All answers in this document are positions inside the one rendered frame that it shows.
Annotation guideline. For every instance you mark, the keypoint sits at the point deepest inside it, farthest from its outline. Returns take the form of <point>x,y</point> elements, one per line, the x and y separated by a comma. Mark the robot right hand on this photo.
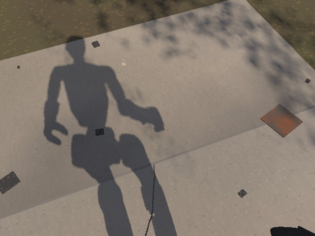
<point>290,231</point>

